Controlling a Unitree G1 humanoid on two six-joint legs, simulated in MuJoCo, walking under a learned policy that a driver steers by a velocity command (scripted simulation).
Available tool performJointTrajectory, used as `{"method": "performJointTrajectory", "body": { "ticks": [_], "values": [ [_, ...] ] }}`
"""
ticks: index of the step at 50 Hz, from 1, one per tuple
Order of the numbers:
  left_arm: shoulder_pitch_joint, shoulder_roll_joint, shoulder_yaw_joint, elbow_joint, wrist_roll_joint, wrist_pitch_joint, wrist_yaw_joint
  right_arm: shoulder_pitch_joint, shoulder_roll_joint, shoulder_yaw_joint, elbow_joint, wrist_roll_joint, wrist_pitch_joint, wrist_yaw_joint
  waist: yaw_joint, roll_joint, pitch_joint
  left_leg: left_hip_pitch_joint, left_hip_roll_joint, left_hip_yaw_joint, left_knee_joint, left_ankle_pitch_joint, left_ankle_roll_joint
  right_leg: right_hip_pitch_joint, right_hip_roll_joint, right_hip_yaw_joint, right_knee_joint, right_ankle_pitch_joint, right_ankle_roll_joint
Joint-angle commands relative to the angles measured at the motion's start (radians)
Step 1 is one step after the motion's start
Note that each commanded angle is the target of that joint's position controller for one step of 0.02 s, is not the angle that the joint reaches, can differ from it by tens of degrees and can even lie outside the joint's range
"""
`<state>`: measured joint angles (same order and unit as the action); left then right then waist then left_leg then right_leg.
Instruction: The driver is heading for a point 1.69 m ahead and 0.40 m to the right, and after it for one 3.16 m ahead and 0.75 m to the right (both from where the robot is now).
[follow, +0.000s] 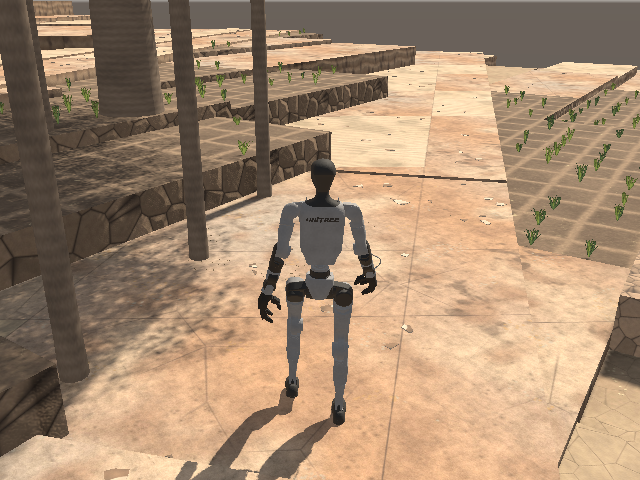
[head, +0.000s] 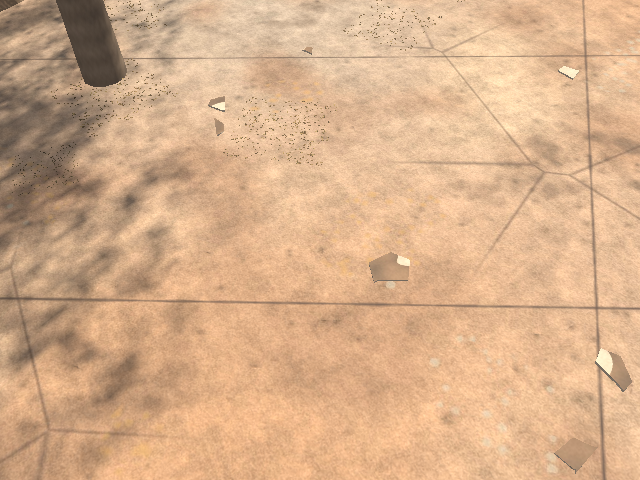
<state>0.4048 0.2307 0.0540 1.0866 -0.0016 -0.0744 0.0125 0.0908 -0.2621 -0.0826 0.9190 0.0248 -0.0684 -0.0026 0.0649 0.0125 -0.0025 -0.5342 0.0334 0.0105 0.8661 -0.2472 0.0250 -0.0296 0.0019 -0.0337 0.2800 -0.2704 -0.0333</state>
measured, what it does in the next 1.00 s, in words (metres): walks ahead: left foot, then right foot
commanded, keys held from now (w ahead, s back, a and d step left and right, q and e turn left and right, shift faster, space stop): no key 1.00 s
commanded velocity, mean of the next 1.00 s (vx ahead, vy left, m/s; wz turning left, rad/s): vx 0.06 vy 0.00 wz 0.00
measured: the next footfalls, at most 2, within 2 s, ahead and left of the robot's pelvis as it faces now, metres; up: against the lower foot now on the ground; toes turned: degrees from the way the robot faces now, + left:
left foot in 0.18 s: +0.23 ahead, +0.14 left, +0.00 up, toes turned +2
right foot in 0.48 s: +0.17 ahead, -0.10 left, +0.00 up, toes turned -1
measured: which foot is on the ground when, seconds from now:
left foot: up 0.00-0.16, down 0.18-1.00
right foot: down 0.00-0.20, up 0.22-0.46, down 0.48-1.00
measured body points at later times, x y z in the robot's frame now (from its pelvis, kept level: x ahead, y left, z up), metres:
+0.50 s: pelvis +0.12 +0.04 -0.02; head +0.13 +0.03 +0.43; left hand +0.18 +0.30 -0.16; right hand +0.23 -0.21 -0.16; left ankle +0.19 +0.13 -0.75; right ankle +0.13 -0.10 -0.75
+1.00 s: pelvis +0.17 +0.02 -0.01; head +0.18 +0.02 +0.44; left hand +0.20 +0.27 -0.16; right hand +0.26 -0.24 -0.16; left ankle +0.19 +0.13 -0.75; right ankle +0.13 -0.10 -0.75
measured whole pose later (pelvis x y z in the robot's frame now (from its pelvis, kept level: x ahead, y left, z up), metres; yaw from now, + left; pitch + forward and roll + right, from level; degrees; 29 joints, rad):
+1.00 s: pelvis +0.17 +0.02 -0.01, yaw +1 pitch -1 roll +0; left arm 0.21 0.20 0.03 1.09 0.00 -0.01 0.03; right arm 0.11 -0.23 -0.03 1.09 0.00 0.01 -0.03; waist 0.00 0.00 0.04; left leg -0.24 0.00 0.02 0.49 -0.23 0.01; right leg -0.14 -0.01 -0.03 0.48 -0.33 0.00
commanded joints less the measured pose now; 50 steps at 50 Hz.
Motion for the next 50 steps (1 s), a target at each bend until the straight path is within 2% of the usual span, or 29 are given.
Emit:
{"method": "performJointTrajectory", "body": {
  "ticks": [1, 2, 5, 6, 8, 9, 10, 11, 12, 13, 14, 15, 16, 18, 19, 21, 22, 23, 24, 25, 26, 27, 28, 29, 31, 36, 43, 50],
  "values": [
    [-0.025, 0.118, 0.006, -0.045, 0.008, 0.007, 0.007, -0.150, 0.017, 0.016, -0.076, -0.010, -0.015, 0.016, -0.003, -0.118, 0.064, -0.086, -0.003, 0.047, -0.142, 0.115, -0.026, 0.021, -0.178, 0.089, -0.063, 0.579, -0.113],
    [-0.009, 0.134, 0.007, -0.039, 0.009, 0.014, 0.009, -0.178, 0.024, 0.022, -0.084, -0.008, -0.011, 0.020, 0.006, -0.125, 0.060, -0.015, -0.019, 0.064, -0.194, 0.152, -0.027, -0.023, -0.167, 0.066, -0.052, 0.609, -0.110],
    [0.007, 0.168, 0.013, -0.023, 0.001, 0.020, 0.006, -0.193, -0.019, 0.020, -0.089, -0.001, 0.003, 0.026, -0.002, -0.151, 0.050, 0.101, -0.041, 0.055, -0.282, 0.211, -0.006, -0.043, -0.190, 0.070, -0.009, 0.659, -0.110],
    [-0.007, 0.168, 0.013, -0.023, -0.005, 0.020, 0.006, -0.177, -0.040, 0.015, -0.085, -0.003, 0.005, 0.025, -0.020, -0.156, 0.043, 0.135, -0.044, 0.045, -0.309, 0.220, 0.010, -0.034, -0.200, 0.077, 0.018, 0.683, -0.102],
    [-0.046, 0.163, 0.014, -0.027, -0.014, 0.017, 0.008, -0.057, -0.091, -0.006, -0.042, -0.017, 0.004, 0.019, -0.094, -0.141, -0.009, 0.297, -0.071, 0.048, -0.402, 0.303, 0.053, -0.029, -0.179, 0.072, 0.133, 0.758, -0.068],
    [-0.033, 0.156, 0.013, -0.025, -0.007, 0.013, 0.006, 0.017, -0.134, -0.019, -0.019, -0.025, 0.002, 0.011, -0.124, -0.102, -0.050, 0.431, -0.032, 0.016, -0.430, 0.491, 0.080, -0.076, -0.140, 0.049, 0.240, 0.705, -0.032],
    [0.001, 0.125, 0.003, -0.040, 0.022, 0.005, 0.005, 0.122, -0.198, -0.030, 0.000, -0.045, 0.004, 0.003, -0.127, 0.015, -0.181, 0.707, 0.135, -0.144, -0.320, 0.907, 0.142, -0.253, -0.076, 0.019, 0.443, 0.370, 0.015],
    [0.127, 0.019, -0.028, -0.015, 0.009, 0.010, 0.005, 0.177, -0.179, -0.015, 0.023, -0.049, 0.017, 0.005, -0.104, 0.232, -0.373, 0.872, 0.371, -0.404, -0.367, 0.997, 0.328, -0.383, 0.017, 0.024, 0.748, -0.331, 0.071],
    [0.092, 0.073, -0.010, -0.005, -0.013, 0.020, 0.004, 0.158, -0.124, 0.002, 0.024, -0.027, 0.020, 0.015, -0.110, 0.158, -0.367, 0.757, 0.346, -0.460, -0.444, 0.750, 0.330, -0.379, 0.005, 0.127, 0.867, -0.443, 0.085],
    [0.007, 0.102, 0.001, -0.033, -0.030, 0.030, 0.009, 0.054, -0.109, 0.009, 0.007, -0.015, 0.018, 0.015, -0.092, 0.126, -0.217, 0.615, 0.305, -0.371, -0.493, 0.558, 0.289, -0.446, -0.025, 0.107, 0.905, -0.415, 0.086],
    [-0.047, 0.096, 0.003, -0.041, -0.027, 0.042, 0.020, -0.022, -0.079, 0.022, -0.006, -0.023, 0.015, 0.012, -0.073, 0.074, -0.132, 0.489, 0.259, -0.311, -0.533, 0.433, 0.248, -0.449, -0.052, 0.093, 0.879, -0.361, 0.085],
    [-0.065, 0.089, 0.009, -0.043, -0.015, 0.057, 0.031, -0.072, -0.060, 0.030, -0.011, -0.031, 0.013, 0.011, -0.050, 0.056, -0.079, 0.368, 0.230, -0.263, -0.567, 0.358, 0.219, -0.410, -0.075, 0.095, 0.814, -0.318, 0.088],
    [-0.053, 0.077, 0.009, -0.043, -0.008, 0.069, 0.039, -0.103, -0.065, 0.030, -0.009, -0.041, 0.016, 0.008, -0.022, 0.078, -0.060, 0.275, 0.199, -0.221, -0.591, 0.284, 0.196, -0.339, -0.088, 0.094, 0.729, -0.282, 0.088],
    [-0.053, 0.052, 0.006, -0.043, -0.001, 0.079, 0.048, -0.115, -0.071, 0.029, -0.003, -0.054, 0.024, 0.000, -0.009, 0.111, -0.059, 0.199, 0.164, -0.180, -0.613, 0.214, 0.192, -0.248, -0.069, 0.062, 0.569, -0.259, 0.087],
    [-0.060, 0.047, 0.003, -0.043, 0.002, 0.083, 0.050, -0.110, -0.074, 0.029, 0.000, -0.053, 0.027, -0.006, -0.010, 0.114, -0.073, 0.192, 0.160, -0.177, -0.617, 0.165, 0.195, -0.211, -0.064, 0.055, 0.499, -0.223, 0.084],
    [-0.057, 0.047, 0.003, -0.033, 0.006, 0.090, 0.042, -0.116, -0.085, 0.029, 0.004, -0.037, 0.036, -0.015, 0.007, 0.102, -0.087, 0.152, 0.148, -0.166, -0.630, -0.016, 0.177, -0.110, -0.050, 0.032, 0.344, -0.024, 0.067],
    [-0.053, 0.048, 0.003, -0.026, 0.014, 0.093, 0.034, -0.118, -0.082, 0.031, 0.008, -0.026, 0.041, -0.018, 0.017, 0.097, -0.075, 0.109, 0.132, -0.155, -0.638, -0.139, 0.150, -0.050, -0.039, 0.016, 0.274, 0.067, 0.053],
    [-0.068, 0.061, 0.004, -0.031, 0.029, 0.098, 0.028, -0.094, -0.064, 0.037, 0.023, -0.021, 0.044, -0.019, 0.014, 0.078, -0.051, 0.073, 0.110, -0.145, -0.646, -0.261, 0.104, -0.022, -0.045, 0.024, 0.234, 0.093, 0.035],
    [-0.093, 0.085, 0.004, -0.049, 0.035, 0.101, 0.028, -0.062, -0.056, 0.040, 0.039, -0.025, 0.046, -0.017, -0.002, 0.044, 0.003, 0.054, 0.083, -0.130, -0.633, -0.330, 0.054, -0.047, -0.088, 0.071, 0.158, 0.059, 0.010],
    [-0.128, 0.149, 0.016, -0.054, 0.021, 0.099, 0.030, -0.037, -0.069, 0.033, 0.036, -0.028, 0.053, -0.021, -0.050, -0.046, 0.061, 0.120, 0.026, -0.066, -0.611, -0.289, 0.015, -0.205, -0.098, 0.084, 0.127, -0.139, -0.018],
    [-0.161, 0.139, 0.015, -0.054, 0.012, 0.088, 0.030, -0.042, -0.064, 0.036, 0.037, -0.036, 0.055, -0.027, -0.055, -0.099, 0.088, 0.224, 0.002, -0.041, -0.560, -0.196, -0.004, -0.317, -0.087, 0.092, 0.081, -0.252, -0.023],
    [-0.183, 0.109, 0.007, -0.053, 0.015, 0.075, 0.030, -0.029, -0.060, 0.036, 0.043, -0.037, 0.053, -0.031, -0.066, -0.123, 0.085, 0.288, -0.003, -0.034, -0.517, -0.114, -0.003, -0.353, -0.089, 0.097, 0.048, -0.252, -0.010],
    [-0.201, 0.099, 0.006, -0.051, 0.017, 0.064, 0.028, -0.008, -0.056, 0.036, 0.054, -0.036, 0.052, -0.033, -0.077, -0.137, 0.075, 0.323, -0.006, -0.026, -0.488, -0.052, 0.006, -0.354, -0.089, 0.098, 0.038, -0.204, 0.004],
    [-0.211, 0.093, 0.005, -0.052, 0.016, 0.053, 0.026, 0.012, -0.059, 0.035, 0.065, -0.035, 0.050, -0.034, -0.082, -0.135, 0.062, 0.335, -0.008, -0.019, -0.469, -0.003, 0.014, -0.335, -0.089, 0.099, 0.041, -0.152, 0.013],
    [-0.190, 0.086, 0.003, -0.045, 0.010, 0.042, 0.022, 0.027, -0.059, 0.035, 0.083, -0.033, 0.047, -0.031, -0.073, -0.085, 0.034, 0.332, -0.003, -0.021, -0.460, 0.063, 0.027, -0.275, -0.083, 0.090, 0.069, -0.045, 0.016],
    [-0.158, 0.093, 0.002, -0.033, 0.004, 0.045, 0.021, 0.025, -0.060, 0.035, 0.104, -0.025, 0.047, -0.026, -0.056, -0.032, -0.015, 0.357, 0.003, -0.020, -0.435, 0.217, 0.028, -0.198, -0.069, 0.067, 0.117, 0.142, 0.008],
    [-0.147, 0.086, -0.002, -0.025, 0.003, 0.054, 0.019, 0.039, -0.070, 0.034, 0.133, -0.021, 0.060, -0.031, -0.059, -0.013, -0.023, 0.394, 0.008, -0.022, -0.410, 0.301, 0.027, -0.179, -0.060, 0.052, 0.128, 0.234, 0.009],
    [-0.139, 0.077, -0.005, -0.018, 0.003, 0.060, 0.021, 0.031, -0.075, 0.032, 0.150, -0.020, 0.070, -0.035, -0.062, -0.019, -0.007, 0.401, 0.010, -0.025, -0.409, 0.307, 0.025, -0.176, -0.054, 0.043, 0.122, 0.237, 0.012]
  ]
}}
